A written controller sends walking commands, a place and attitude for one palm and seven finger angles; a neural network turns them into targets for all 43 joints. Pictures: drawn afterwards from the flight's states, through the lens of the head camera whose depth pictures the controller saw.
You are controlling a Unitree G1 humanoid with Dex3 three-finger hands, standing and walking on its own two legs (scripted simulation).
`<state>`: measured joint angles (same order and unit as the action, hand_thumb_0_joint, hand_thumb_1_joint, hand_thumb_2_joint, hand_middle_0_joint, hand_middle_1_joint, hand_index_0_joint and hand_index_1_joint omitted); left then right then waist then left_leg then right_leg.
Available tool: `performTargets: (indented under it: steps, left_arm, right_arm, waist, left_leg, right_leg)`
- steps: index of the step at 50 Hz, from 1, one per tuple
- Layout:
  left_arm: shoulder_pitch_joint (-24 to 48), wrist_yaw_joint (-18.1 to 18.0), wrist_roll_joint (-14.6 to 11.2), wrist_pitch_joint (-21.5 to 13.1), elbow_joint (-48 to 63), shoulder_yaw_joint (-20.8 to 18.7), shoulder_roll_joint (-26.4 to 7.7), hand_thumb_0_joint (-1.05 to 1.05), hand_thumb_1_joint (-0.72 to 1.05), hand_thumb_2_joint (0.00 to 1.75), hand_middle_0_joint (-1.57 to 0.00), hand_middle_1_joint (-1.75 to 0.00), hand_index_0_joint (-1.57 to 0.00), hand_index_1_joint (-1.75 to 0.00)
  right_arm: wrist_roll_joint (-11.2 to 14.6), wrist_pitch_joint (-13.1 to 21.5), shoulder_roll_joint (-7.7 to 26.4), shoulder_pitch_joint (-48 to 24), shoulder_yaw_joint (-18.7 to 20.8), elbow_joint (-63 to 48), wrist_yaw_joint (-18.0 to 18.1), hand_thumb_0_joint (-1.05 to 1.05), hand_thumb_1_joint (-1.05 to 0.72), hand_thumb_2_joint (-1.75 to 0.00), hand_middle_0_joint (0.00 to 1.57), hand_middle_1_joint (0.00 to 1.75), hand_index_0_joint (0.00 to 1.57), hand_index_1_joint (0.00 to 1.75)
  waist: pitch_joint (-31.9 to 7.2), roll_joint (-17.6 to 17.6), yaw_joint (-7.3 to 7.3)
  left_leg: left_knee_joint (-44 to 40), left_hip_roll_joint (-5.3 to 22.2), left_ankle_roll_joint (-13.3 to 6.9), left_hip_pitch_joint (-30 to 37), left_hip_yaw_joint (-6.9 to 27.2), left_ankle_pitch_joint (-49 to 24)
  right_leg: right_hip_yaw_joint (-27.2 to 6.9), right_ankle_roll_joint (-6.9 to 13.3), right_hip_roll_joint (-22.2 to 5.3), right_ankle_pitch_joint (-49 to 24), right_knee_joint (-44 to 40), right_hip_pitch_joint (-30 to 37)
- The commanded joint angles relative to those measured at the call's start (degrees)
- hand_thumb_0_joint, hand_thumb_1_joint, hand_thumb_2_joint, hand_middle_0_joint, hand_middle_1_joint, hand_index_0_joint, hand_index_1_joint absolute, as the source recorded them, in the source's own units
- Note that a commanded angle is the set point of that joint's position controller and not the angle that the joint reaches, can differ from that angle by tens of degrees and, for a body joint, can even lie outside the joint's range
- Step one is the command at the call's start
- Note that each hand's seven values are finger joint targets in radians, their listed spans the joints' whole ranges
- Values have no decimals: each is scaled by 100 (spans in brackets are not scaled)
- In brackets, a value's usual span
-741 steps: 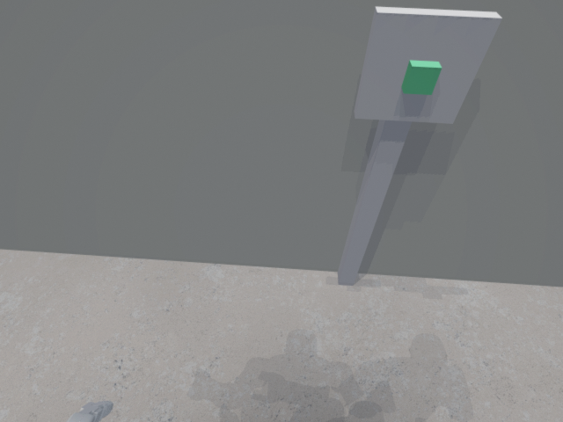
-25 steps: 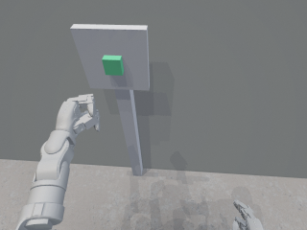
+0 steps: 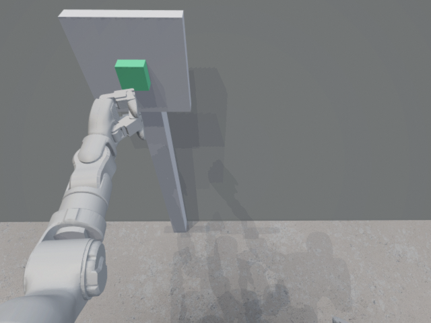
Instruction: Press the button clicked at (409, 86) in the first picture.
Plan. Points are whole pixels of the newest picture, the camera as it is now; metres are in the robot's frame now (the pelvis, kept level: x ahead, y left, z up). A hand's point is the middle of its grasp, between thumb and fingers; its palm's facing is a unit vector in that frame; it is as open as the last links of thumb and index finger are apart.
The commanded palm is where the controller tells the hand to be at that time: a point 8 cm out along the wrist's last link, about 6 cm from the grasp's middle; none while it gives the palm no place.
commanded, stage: aim a knuckle at the button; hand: left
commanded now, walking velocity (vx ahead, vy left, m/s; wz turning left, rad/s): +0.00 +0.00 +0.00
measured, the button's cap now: (134, 74) +0.56 +0.17 +0.16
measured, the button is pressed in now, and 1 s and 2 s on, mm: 0 0 12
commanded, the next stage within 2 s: press the button with the knuckle in 0.72 s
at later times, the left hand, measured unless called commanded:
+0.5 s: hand (137, 119) +0.46 +0.15 +0.13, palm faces +0.00 -1.00 +0.00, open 3.1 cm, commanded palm +0.44 +0.20 +0.12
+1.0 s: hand (142, 115) +0.48 +0.14 +0.12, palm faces -0.01 -1.00 +0.00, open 3.1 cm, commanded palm +0.46 +0.19 +0.12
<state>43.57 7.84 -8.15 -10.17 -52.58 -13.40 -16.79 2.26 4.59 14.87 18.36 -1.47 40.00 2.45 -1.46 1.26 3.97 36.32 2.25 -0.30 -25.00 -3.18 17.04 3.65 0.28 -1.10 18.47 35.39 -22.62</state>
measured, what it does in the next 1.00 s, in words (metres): stands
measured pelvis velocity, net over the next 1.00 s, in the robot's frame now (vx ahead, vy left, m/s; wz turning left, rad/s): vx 0.00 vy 0.01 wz -0.01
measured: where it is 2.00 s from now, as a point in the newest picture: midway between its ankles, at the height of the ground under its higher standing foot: outside the picture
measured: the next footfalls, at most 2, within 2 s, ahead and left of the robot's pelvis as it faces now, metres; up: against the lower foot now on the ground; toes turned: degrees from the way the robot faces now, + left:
none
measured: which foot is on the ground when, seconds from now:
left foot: down 0.00-1.00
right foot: down 0.00-1.00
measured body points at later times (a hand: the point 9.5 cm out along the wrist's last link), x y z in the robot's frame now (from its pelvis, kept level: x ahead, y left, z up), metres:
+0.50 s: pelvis +0.00 +0.00 +0.00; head +0.05 +0.00 +0.44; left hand +0.46 +0.20 +0.13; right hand +0.04 -0.26 -0.12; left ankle +0.01 +0.12 -0.73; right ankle -0.01 -0.12 -0.73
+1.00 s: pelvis +0.00 +0.01 -0.01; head +0.06 +0.01 +0.44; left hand +0.47 +0.20 +0.12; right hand +0.04 -0.25 -0.13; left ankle +0.01 +0.12 -0.73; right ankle -0.01 -0.12 -0.73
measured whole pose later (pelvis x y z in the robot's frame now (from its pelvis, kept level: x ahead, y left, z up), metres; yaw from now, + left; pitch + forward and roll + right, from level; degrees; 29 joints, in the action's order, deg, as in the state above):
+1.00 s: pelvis +0.00 +0.01 -0.01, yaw -1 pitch +9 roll -1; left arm 48.8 7.1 -6.6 -15.2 -60.0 -15.3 -18.5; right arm 1.6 1.9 14.6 21.1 -1.0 38.9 1.0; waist -3.0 1.4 5.4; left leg 40.8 2.8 -0.7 -31.0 -3.5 19.1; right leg 3.1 -0.1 -0.7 19.6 38.7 -28.3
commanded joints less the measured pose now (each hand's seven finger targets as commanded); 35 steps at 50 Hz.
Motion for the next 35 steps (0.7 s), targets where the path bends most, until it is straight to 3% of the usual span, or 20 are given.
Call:
performTargets:
  steps: [1,3,4,5,7,8,9,10,14,15,18,19,20,23,26,28,29,33,34,35]
  left_arm:
    - [3356,-52,72,-696,486,-318,-1283,0,90,90,-130,-150,-130,-150]
    - [3242,-48,120,-801,280,-500,-1454,0,90,90,-130,-150,-130,-150]
    - [3077,-40,141,-868,238,-654,-1602,0,90,90,-130,-150,-130,-150]
    - [2879,3,129,-906,303,-611,-1504,0,90,90,-130,-150,-130,-150]
    - [2737,50,102,-944,412,-599,-1445,0,90,90,-130,-150,-130,-150]
    - [2617,51,104,-945,501,-758,-1640,0,90,90,-130,-150,-130,-150]
    - [2439,66,74,-934,537,-768,-1620,0,90,90,-130,-150,-130,-150]
    - [2381,94,60,-904,669,-708,-1553,0,90,90,-130,-150,-130,-150]
    - [2574,70,26,-838,1010,-675,-1575,0,90,90,-130,-150,-130,-150]
    - [2741,50,34,-865,1204,-763,-1739,0,90,90,-130,-150,-130,-150]
    - [2862,52,11,-901,1402,-396,-1321,0,90,90,-130,-150,-130,-150]
    - [2967,39,-1,-911,1394,-425,-1368,0,90,90,-130,-150,-130,-150]
    - [2916,29,-6,-898,1321,-520,-1476,0,90,90,-130,-150,-130,-150]
    - [2867,63,-13,-795,1041,-291,-1203,0,90,90,-130,-150,-130,-150]
    - [2807,44,-12,-720,803,-211,-1055,0,90,90,-130,-150,-130,-150]
    - [2772,5,-10,-688,504,-412,-1253,0,90,90,-130,-150,-130,-150]
    - [2896,-2,19,-723,510,-383,-1274,0,90,90,-130,-150,-130,-150]
    - [3221,-22,80,-879,662,-267,-1161,0,90,90,-130,-150,-130,-150]
    - [3246,-31,61,-915,633,-313,-1198,0,90,90,-130,-150,-130,-150]
    - [3280,-30,73,-954,737,-376,-1326,0,90,90,-130,-150,-130,-150]
  right_arm:
    - [-66,141,812,460,303,-453,30,0,-90,-90,20,30,20,30]
    - [-99,111,840,583,328,-462,-6,0,-90,-90,20,30,20,30]
    - [-122,81,863,649,346,-484,-24,0,-90,-90,20,30,20,30]
    - [-116,59,845,643,360,-575,-48,0,-90,-90,20,30,20,30]
    - [-116,13,834,668,380,-631,-86,0,-90,-90,20,30,20,30]
    - [-117,-21,859,711,405,-648,-88,0,-90,-90,20,30,20,30]
    - [-118,-59,869,720,411,-697,-93,0,-90,-90,20,30,20,30]
    - [-94,-79,853,680,415,-759,-103,0,-90,-90,20,30,20,30]
    - [-72,-140,842,671,419,-769,-71,0,-90,-90,20,30,20,30]
    - [-65,-138,855,672,438,-749,-58,0,-90,-90,20,30,20,30]
    - [-42,-92,778,595,412,-724,-46,0,-90,-90,20,30,20,30]
    - [-47,-75,798,629,422,-680,-33,0,-90,-90,20,30,20,30]
    - [-47,-66,815,634,432,-642,-26,0,-90,-90,20,30,20,30]
    - [-29,-40,803,562,393,-625,-28,0,-90,-90,20,30,20,30]
    - [-33,-32,813,549,380,-651,-41,0,-90,-90,20,30,20,30]
    - [-43,-40,837,554,363,-649,-38,0,-90,-90,20,30,20,30]
    - [-52,-52,851,541,342,-661,-33,0,-90,-90,20,30,20,30]
    - [-62,-40,806,509,343,-718,-56,0,-90,-90,20,30,20,30]
    - [-73,-41,817,531,351,-708,-58,0,-90,-90,20,30,20,30]
    - [-63,-46,830,527,354,-711,-56,0,-90,-90,20,30,20,30]
  waist:
    - [-1965,-115,220]
    - [-2106,-44,155]
    - [-2277,-180,87]
    - [-2476,-52,25]
    - [-2488,12,12]
    - [-2522,-107,-28]
    - [-2535,-274,-45]
    - [-2495,-147,-51]
    - [-2172,-134,51]
    - [-2288,22,59]
    - [-2246,325,137]
    - [-2225,167,204]
    - [-2264,180,159]
    - [-1999,153,202]
    - [-1983,-20,192]
    - [-1836,-263,162]
    - [-1811,-173,198]
    - [-2120,24,206]
    - [-2166,-128,240]
    - [-2303,19,192]
  left_leg:
    - [-179,-216,-127,943,271,-1263]
    - [-134,-217,-123,877,258,-1280]
    - [-112,-205,-126,888,282,-1444]
    - [-99,-207,-114,921,235,-1539]
    - [-63,-200,-119,924,189,-1638]
    - [-57,-181,-131,871,182,-1737]
    - [-63,-190,-147,798,178,-1797]
    - [-87,-184,-144,791,134,-1742]
    - [-118,-181,-182,738,104,-1482]
    - [-132,-168,-173,820,110,-1455]
    - [-130,-159,-153,1072,148,-1411]
    - [-97,-144,-168,1105,166,-1409]
    - [-118,-142,-153,1097,183,-1404]
    - [-158,-148,-137,1014,210,-1191]
    - [-142,-151,-137,950,232,-1153]
    - [-136,-165,-147,747,236,-1022]
    - [-126,-172,-152,744,230,-974]
    - [-22,-168,-127,931,270,-1157]
    - [17,-167,-145,944,275,-1208]
    - [18,-154,-124,1004,293,-1293]
  right_leg:
    - [-204,57,225,-1748,-266,56]
    - [-218,66,229,-1770,-207,55]
    - [-187,83,255,-1903,-134,173]
    - [-200,78,253,-2019,-86,249]
    - [-196,75,267,-2158,-76,267]
    - [-198,73,277,-2268,-61,352]
    - [-194,68,299,-2358,-59,465]
    - [-200,61,293,-2349,-81,448]
    - [-221,50,316,-2153,-213,350]
    - [-234,46,310,-2102,-213,339]
    - [-212,65,327,-1939,-252,144]
    - [-202,60,337,-1921,-262,111]
    - [-199,58,329,-1908,-253,128]
    - [-161,67,316,-1703,-280,-38]
    - [-147,66,304,-1655,-244,-88]
    - [-157,59,289,-1588,-246,-72]
    - [-170,63,285,-1529,-240,-122]
    - [-175,71,275,-1643,-116,-197]
    - [-175,63,289,-1691,-100,-177]
    - [-185,71,283,-1743,-65,-153]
